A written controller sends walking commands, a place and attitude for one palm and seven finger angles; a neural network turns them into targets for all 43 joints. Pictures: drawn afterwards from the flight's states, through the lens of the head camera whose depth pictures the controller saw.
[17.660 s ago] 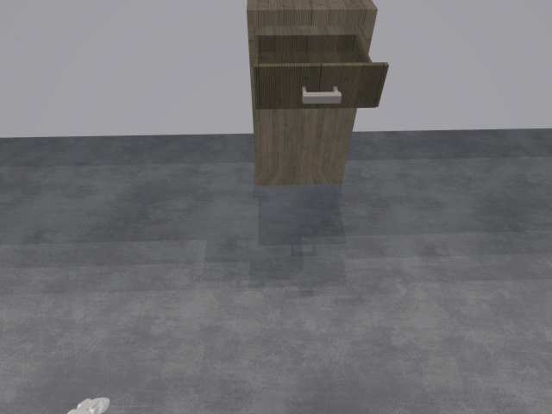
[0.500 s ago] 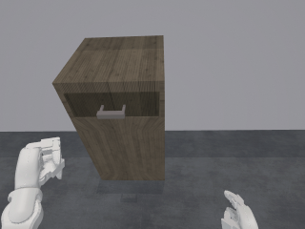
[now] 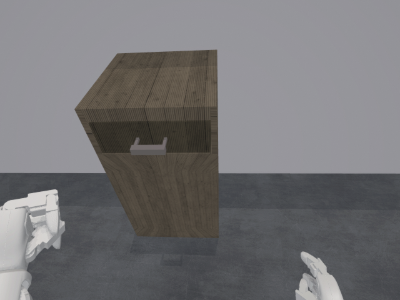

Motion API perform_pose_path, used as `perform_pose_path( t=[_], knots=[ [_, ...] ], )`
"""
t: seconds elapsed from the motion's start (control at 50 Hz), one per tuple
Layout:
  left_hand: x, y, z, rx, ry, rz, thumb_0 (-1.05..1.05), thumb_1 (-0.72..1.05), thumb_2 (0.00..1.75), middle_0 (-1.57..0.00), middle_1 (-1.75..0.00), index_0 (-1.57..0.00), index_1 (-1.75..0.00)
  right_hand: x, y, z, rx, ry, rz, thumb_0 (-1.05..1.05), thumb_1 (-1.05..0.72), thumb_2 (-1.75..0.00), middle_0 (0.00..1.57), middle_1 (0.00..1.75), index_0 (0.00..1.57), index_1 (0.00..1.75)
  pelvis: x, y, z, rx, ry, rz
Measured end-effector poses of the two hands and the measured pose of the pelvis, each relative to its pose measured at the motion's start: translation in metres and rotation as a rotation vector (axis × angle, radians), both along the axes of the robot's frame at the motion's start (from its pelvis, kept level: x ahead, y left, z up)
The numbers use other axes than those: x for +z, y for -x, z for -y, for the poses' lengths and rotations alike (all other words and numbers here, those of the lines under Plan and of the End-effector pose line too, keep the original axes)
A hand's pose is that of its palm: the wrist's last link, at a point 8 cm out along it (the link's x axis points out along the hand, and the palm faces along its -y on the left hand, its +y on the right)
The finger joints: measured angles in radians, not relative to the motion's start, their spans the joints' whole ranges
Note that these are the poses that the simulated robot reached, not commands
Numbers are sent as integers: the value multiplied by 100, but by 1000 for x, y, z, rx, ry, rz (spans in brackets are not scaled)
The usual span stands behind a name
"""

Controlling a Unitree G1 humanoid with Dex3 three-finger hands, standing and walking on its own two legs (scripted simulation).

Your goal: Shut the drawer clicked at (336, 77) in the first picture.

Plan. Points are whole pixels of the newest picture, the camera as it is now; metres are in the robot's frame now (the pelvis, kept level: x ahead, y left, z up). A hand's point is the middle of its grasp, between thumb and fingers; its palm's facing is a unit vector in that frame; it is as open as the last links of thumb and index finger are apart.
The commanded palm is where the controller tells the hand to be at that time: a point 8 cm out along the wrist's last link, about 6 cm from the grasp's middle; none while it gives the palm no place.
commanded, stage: step back with the hand held close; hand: left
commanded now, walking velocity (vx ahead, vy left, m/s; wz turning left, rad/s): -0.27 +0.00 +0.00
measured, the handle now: (149, 145) +0.59 +0.25 -0.06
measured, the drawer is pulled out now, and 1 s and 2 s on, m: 0.00 0.00 0.00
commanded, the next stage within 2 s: stop stepping back and stand still in 1.64 s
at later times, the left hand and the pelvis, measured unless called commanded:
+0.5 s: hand (35, 237) +0.16 +0.27 +0.15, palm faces +0.32 -0.81 -0.50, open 3.2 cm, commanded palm +0.10 +0.31 +0.17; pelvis -0.04 +0.03 -0.01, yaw -1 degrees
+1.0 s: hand out of the picture +0.10 +0.28 +0.16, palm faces +0.37 -0.78 -0.50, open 3.2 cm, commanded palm +0.03 +0.32 +0.17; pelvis -0.09 +0.04 -0.02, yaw +1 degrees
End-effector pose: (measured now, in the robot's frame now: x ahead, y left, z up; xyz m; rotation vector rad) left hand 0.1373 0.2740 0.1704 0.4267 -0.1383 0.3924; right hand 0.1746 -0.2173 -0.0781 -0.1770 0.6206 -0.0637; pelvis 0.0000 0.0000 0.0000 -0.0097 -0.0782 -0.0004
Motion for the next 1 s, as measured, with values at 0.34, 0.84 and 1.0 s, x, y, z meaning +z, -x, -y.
perform_pose_path(
  t=[0.34,0.84,1.0],
  knots=[
    [0,-5,-19,-103,-126,-60,1,89,90,-140,-159,-140,-160,-6,42,12,-125,66,-158,2,-91,-90,20,30,20,30,-1,18,-21,-16,-3,-94],
    [1,55,-46,-96,-151,82,1,89,90,-140,-159,-140,-160,-1,95,-22,-75,122,-121,2,-90,-90,20,30,21,30,-13,74,-42,22,33,-104],
    [6,71,-48,-91,-203,98,1,89,90,-140,-159,-140,-160,-6,98,-23,-32,120,-118,2,-90,-90,20,30,21,30,-16,90,-35,21,18,-119]
  ],
)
